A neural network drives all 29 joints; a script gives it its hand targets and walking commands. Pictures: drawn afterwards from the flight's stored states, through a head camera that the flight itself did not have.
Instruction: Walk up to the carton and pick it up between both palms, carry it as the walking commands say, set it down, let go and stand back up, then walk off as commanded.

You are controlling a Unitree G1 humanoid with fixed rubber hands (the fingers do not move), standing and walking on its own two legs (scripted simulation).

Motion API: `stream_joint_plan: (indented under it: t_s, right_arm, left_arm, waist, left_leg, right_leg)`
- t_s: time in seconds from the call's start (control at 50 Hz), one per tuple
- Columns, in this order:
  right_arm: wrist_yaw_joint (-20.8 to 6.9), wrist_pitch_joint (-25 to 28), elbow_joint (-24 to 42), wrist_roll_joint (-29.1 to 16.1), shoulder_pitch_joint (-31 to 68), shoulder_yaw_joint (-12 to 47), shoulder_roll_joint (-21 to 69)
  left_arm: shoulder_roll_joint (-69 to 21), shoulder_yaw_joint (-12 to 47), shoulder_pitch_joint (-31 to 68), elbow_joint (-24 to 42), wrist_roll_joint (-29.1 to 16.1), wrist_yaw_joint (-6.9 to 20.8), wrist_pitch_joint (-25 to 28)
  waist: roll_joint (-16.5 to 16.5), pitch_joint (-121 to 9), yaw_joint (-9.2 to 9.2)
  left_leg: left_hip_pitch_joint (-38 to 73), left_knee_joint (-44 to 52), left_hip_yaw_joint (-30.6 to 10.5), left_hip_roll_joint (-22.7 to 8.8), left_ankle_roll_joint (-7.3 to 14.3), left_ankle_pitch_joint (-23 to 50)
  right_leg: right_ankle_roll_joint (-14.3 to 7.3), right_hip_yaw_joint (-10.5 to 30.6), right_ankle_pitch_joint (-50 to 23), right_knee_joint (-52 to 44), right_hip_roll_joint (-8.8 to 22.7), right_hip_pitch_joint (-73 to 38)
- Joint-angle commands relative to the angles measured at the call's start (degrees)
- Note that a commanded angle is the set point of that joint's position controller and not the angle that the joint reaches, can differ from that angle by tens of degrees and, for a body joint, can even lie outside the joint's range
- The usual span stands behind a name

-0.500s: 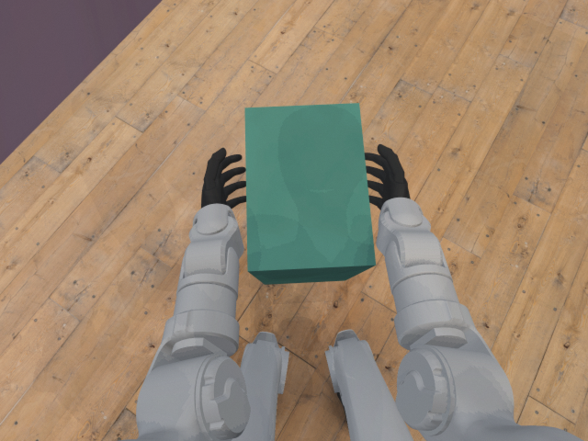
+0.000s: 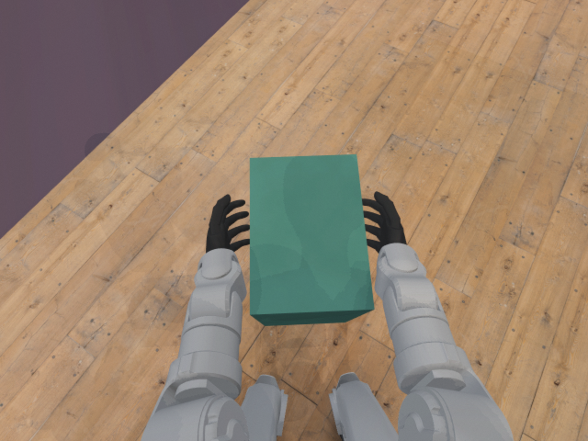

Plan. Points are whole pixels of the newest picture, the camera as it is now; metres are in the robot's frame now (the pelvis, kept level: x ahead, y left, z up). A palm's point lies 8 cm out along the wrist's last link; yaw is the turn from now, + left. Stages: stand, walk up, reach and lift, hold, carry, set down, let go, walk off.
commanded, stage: reach and lift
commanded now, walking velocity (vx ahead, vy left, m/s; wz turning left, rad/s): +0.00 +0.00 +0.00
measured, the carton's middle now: (304, 252) +0.41 +0.00 -0.12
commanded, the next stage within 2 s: none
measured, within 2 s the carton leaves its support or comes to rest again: neither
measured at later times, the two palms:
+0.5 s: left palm (205, 249) +0.36 +0.12 +0.03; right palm (402, 243) +0.36 -0.12 +0.02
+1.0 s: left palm (184, 234) +0.35 +0.13 +0.10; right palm (420, 226) +0.35 -0.11 +0.09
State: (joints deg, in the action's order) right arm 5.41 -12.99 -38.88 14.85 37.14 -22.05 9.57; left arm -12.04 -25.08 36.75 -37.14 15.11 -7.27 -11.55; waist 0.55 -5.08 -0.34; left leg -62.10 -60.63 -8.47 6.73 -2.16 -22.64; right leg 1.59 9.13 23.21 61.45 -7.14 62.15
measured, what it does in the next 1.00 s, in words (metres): rises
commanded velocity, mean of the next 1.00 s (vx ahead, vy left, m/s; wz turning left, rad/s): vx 0.00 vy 0.00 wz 0.00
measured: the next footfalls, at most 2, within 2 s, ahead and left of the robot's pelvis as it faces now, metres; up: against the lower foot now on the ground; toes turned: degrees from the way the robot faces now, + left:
none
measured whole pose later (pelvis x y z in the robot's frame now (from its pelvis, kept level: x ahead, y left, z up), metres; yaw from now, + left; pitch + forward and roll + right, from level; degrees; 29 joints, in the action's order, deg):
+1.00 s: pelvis +0.03 +0.00 +0.09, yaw +0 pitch +2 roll +0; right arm 5.1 -26.5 -32.6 18.5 25.5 -17.9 12.3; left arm -12.3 -18.3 25.6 -32.3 17.7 -6.3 -25.4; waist 0.1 -0.8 -1.2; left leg -17.3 -27.2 -9.3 3.7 -0.9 -11.8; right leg 0.3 10.0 12.5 28.4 -4.2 17.6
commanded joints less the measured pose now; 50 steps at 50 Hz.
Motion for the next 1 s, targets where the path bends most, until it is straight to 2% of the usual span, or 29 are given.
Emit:
stream_joint_plan:
  t_s: [0.0, 0.24, 0.5, 0.78, 0.98]
  right_arm:
    - [-11.08, 1.98, -2.19, -4.77, 31.08, 30.44, 58.38]
    - [-11.36, 1.72, -0.91, -3.47, 26.48, 30.6, 58.84]
    - [-12.42, -0.77, 1.55, -2.95, 22.47, 31.01, 59.05]
    - [-12.99, -6.27, 4.13, -3.86, 16.59, 31.2, 60.45]
    - [-13.12, -12.25, 6.07, -6.12, 16.73, 31.5, 61.61]
  left_arm:
    - [-57.47, 31.02, 28.08, -6.37, -3.95, 12.55, 0.12]
    - [-58.05, 32.04, 23.09, -4.88, -2.81, 13.24, -0.38]
    - [-59.13, 33.48, 17.67, -2.81, -2.78, 13.97, -3.02]
    - [-60.64, 34.59, 12.39, 0.31, -4.8, 14.74, -8.33]
    - [-61.44, 34.91, 12.99, 2.11, -6.99, 15.21, -14.38]
  waist:
    - [-1.43, -38.65, -0.09]
    - [-1.2, -33.37, -0.21]
    - [-0.77, -27.63, -0.5]
    - [-0.66, -23.01, -0.79]
    - [-0.71, -17.27, -0.97]
  left_leg:
    - [22.59, 7.95, 5.6, 1.88, 0.21, 16.76]
    - [31.48, 16.45, 4.82, 0.86, 0.45, 18.63]
    - [41.62, 25.36, 4.13, -0.06, 0.69, 20.56]
    - [51.33, 32.68, 3.75, -1.04, 0.58, 25.89]
    - [54.56, 36.4, 3.94, -1.59, 0.55, 21.98]
  right_leg:
    - [0.19, -4.9, -18.32, -9.08, -1.26, -24.13]
    - [-0.15, -4.16, -19.43, -17.59, -0.3, -31.04]
    - [-0.37, -3.96, -20.32, -25.97, 0.71, -39.62]
    - [-0.28, -3.69, -25.02, -32.93, 1.3, -50.13]
    - [-0.27, -3.48, -21.7, -36.5, 1.74, -54.63]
